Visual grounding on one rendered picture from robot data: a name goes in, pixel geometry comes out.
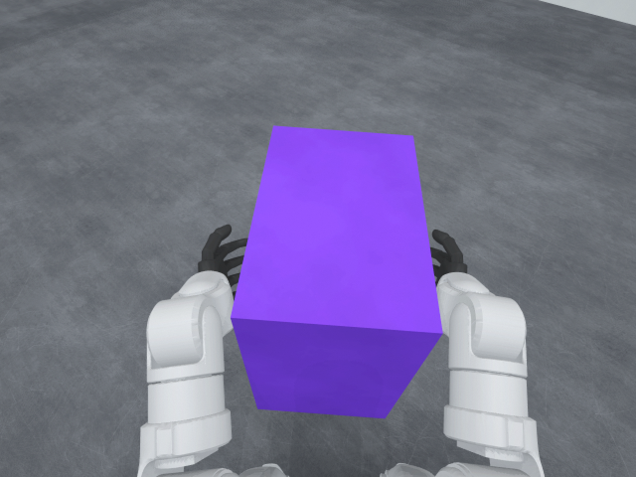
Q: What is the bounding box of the robot right forearm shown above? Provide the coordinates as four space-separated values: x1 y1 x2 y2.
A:
436 272 545 477

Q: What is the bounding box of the left robot hand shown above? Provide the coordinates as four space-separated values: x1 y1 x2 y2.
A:
198 225 248 301

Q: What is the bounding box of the carton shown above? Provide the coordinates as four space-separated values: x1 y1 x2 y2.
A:
231 126 443 418

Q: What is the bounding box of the left robot shin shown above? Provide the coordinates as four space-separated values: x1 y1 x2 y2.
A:
262 463 286 476

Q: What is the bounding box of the right robot hand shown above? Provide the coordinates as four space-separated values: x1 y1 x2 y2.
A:
430 230 467 286

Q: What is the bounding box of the robot left forearm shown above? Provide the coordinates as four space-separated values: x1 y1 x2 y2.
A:
137 271 234 477

